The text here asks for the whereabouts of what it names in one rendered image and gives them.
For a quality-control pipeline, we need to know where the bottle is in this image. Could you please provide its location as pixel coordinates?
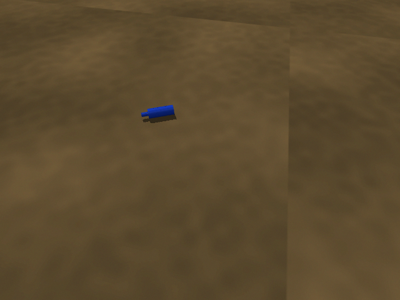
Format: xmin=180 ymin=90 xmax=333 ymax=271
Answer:
xmin=141 ymin=105 xmax=174 ymax=119

